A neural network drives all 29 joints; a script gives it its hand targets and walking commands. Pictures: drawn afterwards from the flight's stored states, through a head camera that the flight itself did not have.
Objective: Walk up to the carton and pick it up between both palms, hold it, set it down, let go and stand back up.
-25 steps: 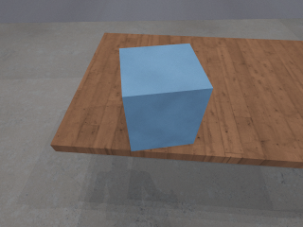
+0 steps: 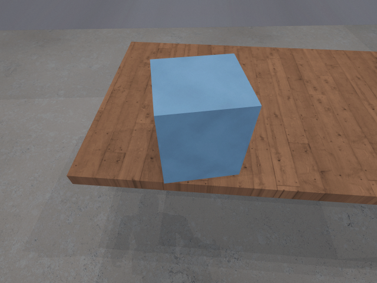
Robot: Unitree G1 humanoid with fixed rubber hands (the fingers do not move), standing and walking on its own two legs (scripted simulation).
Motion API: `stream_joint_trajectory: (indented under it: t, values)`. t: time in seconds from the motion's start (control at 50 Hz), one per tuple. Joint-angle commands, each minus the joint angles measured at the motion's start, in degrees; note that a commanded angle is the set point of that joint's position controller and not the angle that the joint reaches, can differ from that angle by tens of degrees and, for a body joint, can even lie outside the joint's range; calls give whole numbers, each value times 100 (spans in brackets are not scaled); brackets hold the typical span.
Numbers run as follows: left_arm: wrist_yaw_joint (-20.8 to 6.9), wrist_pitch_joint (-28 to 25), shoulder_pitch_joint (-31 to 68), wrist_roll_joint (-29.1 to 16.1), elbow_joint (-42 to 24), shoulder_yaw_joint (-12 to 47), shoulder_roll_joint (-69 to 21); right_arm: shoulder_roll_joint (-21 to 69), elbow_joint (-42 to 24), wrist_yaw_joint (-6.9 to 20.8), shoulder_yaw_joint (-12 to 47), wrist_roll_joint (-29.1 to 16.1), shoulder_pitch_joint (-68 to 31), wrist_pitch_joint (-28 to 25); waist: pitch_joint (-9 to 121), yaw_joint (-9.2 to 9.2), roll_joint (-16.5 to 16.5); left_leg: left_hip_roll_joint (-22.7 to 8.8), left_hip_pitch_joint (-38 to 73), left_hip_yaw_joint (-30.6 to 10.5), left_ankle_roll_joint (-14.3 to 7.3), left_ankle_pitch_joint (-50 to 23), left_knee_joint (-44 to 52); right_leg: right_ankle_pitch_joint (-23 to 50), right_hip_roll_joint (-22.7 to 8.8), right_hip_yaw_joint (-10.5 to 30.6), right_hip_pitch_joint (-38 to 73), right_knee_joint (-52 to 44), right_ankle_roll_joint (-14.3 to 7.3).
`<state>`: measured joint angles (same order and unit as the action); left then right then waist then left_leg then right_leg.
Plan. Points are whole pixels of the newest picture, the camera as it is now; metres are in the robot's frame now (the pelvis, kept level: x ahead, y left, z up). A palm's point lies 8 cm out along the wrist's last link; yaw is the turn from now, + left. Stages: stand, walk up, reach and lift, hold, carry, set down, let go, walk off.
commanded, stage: stand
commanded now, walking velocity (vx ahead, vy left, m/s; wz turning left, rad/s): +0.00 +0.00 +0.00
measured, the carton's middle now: (197, 121) +0.49 -0.02 +0.05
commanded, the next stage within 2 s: walk up in 0.16 s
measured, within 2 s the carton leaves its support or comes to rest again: neither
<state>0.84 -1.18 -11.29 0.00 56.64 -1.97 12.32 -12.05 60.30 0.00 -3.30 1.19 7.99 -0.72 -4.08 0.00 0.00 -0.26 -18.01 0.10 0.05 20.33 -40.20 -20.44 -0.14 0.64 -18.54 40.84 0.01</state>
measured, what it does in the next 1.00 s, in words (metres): steps on the spot: right foot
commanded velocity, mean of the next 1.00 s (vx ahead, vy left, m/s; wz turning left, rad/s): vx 0.00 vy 0.00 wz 0.00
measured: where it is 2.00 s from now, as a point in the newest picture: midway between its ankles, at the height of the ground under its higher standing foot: outside the picture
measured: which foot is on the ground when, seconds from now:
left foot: down 0.00-1.00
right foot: down 0.00-0.66, up 0.68-0.98, down 1.00-1.00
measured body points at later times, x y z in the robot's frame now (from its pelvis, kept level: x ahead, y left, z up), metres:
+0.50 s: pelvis -0.01 +0.00 +0.00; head +0.01 +0.00 +0.45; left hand +0.05 +0.27 -0.14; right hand +0.07 -0.26 -0.14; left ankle +0.01 +0.12 -0.71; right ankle +0.02 -0.12 -0.72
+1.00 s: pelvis +0.06 +0.05 -0.01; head +0.10 +0.04 +0.44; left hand +0.16 +0.33 -0.14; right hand +0.05 -0.25 -0.15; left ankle +0.02 +0.14 -0.72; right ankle +0.12 -0.06 -0.72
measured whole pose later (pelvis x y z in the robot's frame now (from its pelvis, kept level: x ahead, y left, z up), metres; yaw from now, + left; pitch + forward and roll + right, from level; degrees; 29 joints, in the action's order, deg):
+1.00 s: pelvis +0.06 +0.05 -0.01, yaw -5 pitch +0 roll +2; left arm 0.8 -2.4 -12.2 0.0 53.7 -3.6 17.4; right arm -17.1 55.1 -0.2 -6.6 1.7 19.2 -3.3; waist -4.3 0.0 0.7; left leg 1.3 -15.8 6.6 -2.7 28.4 -43.9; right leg -21.4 0.2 0.2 -28.4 46.0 -0.6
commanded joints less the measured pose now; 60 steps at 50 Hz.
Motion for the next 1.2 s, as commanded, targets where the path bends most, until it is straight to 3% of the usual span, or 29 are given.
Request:
stream_joint_trajectory:
  t: [0.0, 0.32, 0.34, 0.38, 0.4, 0.42, 0.44, 0.46, 0.52, 0.56, 0.6, 0.62, 0.64, 0.66, 0.68, 0.7, 0.74, 0.82, 0.88, 0.92, 0.94, 0.96, 0.98, 1.0, 1.02, 1.06, 1.08, 1.12, 1.18]
  values:
    - [100, -182, 371, 125, -169, -290, 1484, -1562, -264, -116, -230, -32, -241, -189, 519, 31, -51, -620, 356, -751, -374, -873, 1272, 994, -528, 685, 330, -1249, -421]
    - [73, -193, 339, 124, -74, -269, 1477, -1551, -199, -97, -196, -32, -255, -193, 654, 23, -61, -659, 466, -755, -331, -678, 1539, 844, -549, 681, 420, -1500, -353]
    - [11, -304, -296, 129, -154, -399, 1956, -1947, -432, 42, -342, 126, -70, -184, 846, -100, -285, -516, 475, -822, -583, 1300, 1199, -1002, -344, 972, 368, -1251, -617]
    - [-19, -340, -552, 198, -133, -478, 2056, -1922, -552, 116, -380, 157, -176, -131, 288, -156, -147, -434, -276, -955, -569, 2419, 957, -2466, -577, 1682, 30, -1705, -824]
    - [-30, -351, -679, 233, -106, -516, 2149, -1827, -611, 141, -381, 160, -293, -112, 41, -225, 111, -219, -810, -703, -474, 2327, 578, -2837, -783, 2164, 219, -2134, -929]
    - [-22, -373, -877, 257, -60, -591, 2342, -1716, -680, 156, -378, 170, -337, -105, -113, -310, 558, 81, -1483, -243, -323, 1896, -221, -3169, -1250, 2942, 710, -2673, -1142]
    - [5, -411, -863, 265, -89, -669, 2522, -1725, -727, 154, -397, 194, -280, -106, -253, -332, 873, -12, -1867, -76, -216, 1370, -1118, -3013, -1845, 3550, 916, -3003, -1423]
    - [31, -445, -729, 241, -199, -683, 2502, -1813, -777, 159, -427, 203, -267, -112, -327, -304, 612, -240, -2103, -377, -220, 1194, -1361, -2635, -2006, 3681, 1047, -2949, -1577]
    - [40, -452, -375, 188, -380, -671, 2378, -1859, -839, 184, -522, 147, -114, -144, -318, -163, 503, -357, -1607, -322, -163, 1115, -1145, -1609, -1802, 3030, 863, -2577, -1493]
    - [5, -420, -268, 183, -453, -641, 2352, -1760, -863, 192, -535, 96, 68, -203, -187, -37, 643, -276, -832, -155, -152, 1079, -222, -256, -1600, 2469, 677, -2016, -1410]
    - [-13, -349, 213, 136, -590, -496, 2039, -1655, -559, 108, -582, 96, 1109, -300, 295, 594, 417, -47, 1014, -9, -204, 310, 1419, 1317, -1010, 1464, -91, -544, -944]
    - [2, -353, 171, 70, -677, -366, 1511, -2044, -498, 31, -689, 216, 1569, -371, 546, 788, -867, -838, 1841, -1448, -361, 580, 2477, 1341, -220, 609, -866, 1296, -474]
    - [56, -365, 1, -5, -733, -275, 1249, -2600, -610, 7, -767, 193, 1315, -394, 231, 562, -1748, -1867, 2434, -3209, -542, -420, 2765, -1067, 749, 141, -2490, 2018, -131]
    - [116, -322, 103, 74, -725, -375, 1841, -2704, -641, 31, -792, 77, 1319, -386, 349, 623, -1063, -2195, 2205, -3395, -848, -585, 2435, -1397, 334, 634, -2476, 2234, -122]
    - [103, -321, 143, 89, -692, -394, 1984, -2578, -703, 11, -772, 28, 1193, -409, 199, 496, -707, -2284, 2010, -3280, -913, -1173, 2268, -1237, 184, 695, -2436, 2351, -155]
    - [91, -334, 72, 73, -628, -401, 1977, -2389, -776, -18, -717, 34, 1100, -419, 65, 391, -513, -2088, 2116, -2789, -821, -2103, 2003, -1030, 23, 620, -2428, 2381, -170]
    - [50, -327, -105, 34, -604, -381, 1752, -2135, -862, -112, -647, 37, 1142, -440, 351, 340, -691, -1613, 2554, -1691, -534, -4428, 1363, -632, -61, 497, -2383, 2288, -134]
    - [9, -229, 343, 46, -873, -349, 1630, -2171, -902, -195, -630, 41, 1622, -434, 380, 554, -552, -1640, 2741, -1598, -665, -4692, 1084, -639, 16, 344, -2546, 1710, -147]
    - [23, -245, 500, 70, -946, -329, 1626, -2189, -988, -247, -615, 30, 1608, -425, 349, 534, -471, -1801, 2564, -1574, -860, -4721, 941, -555, -112, 82, -2314, 968, -201]
    - [15, -266, 343, 91, -895, -332, 1613, -2179, -1077, -255, -571, 10, 1318, -393, 422, 372, -486, -1705, 2025, -1196, -840, -4764, 701, -299, -112, -260, -1491, 249, -274]
    - [21, -289, 37, 105, -819, -359, 1608, -2134, -1154, -253, -520, -16, 1079, -385, 596, 136, -380, -1453, 1548, -773, -673, -4950, 274, 204, -14, -343, -544, -537, -391]
    - [49, -332, -512, 117, -640, -421, 1679, -2023, -1235, -248, -447, -62, 819, -386, 901, -221, -195, -1131, 1089, -407, -427, -4944, -480, 1446, -14, -230, 614, -1512, -530]
    - [91, -363, -941, 176, -516, -546, 2130, -1723, -1297, -243, -339, -158, 797, -415, 1359, -412, 498, -750, 159, -228, -121, -3824, -1627, 2660, -684, 982, 1754, -1484, -846]
    - [127, -370, -895, 125, -575, -590, 2399, -1507, -1287, -233, -244, -279, 955, -413, 1488, -392, 1512, 186, -1258, 87, 234, -798, -2772, 3955, -1803, 2910, 2467, -1262, -1630]
    - [95, -331, -631, 5, -624, -532, 2246, -1907, -1199, -277, -316, -250, 796, -316, 1279, -405, 1243, 179, -1120, -255, 125, 1859, -2902, 3885, -2185, 3281, 1717, -1410, -2317]
    - [71, -222, -34, -23, -768, -465, 2133, -1942, -1120, -247, -271, -122, 775, -222, 119, -157, 650, 7, -848, -330, -63, 1914, -2726, 1635, -1951, 2782, 86, -1953, -1991]
    - [76, -171, 224, 19, -839, -454, 2120, -1857, -1047, -207, -256, -100, 866, -224, -245, -68, 780, -62, -782, -307, -130, 1718, -2442, 841, -1749, 2513, -316, -2066, -1769]
    - [53, -135, 418, 107, -902, -449, 2093, -1709, -927, -145, -242, -99, 1127, -230, -444, -8, 1103, -105, -461, -99, -121, 1505, -1879, 637, -1476, 2094, -770, -1971, -1606]
    - [-7, -92, 364, 165, -916, -450, 2111, -1766, -858, -165, -276, -99, 1234, -326, 20, 55, 1155, -87, 159, 15, -144, 977, -63, 1323, -1188, 1814, -388, -1371, -1368]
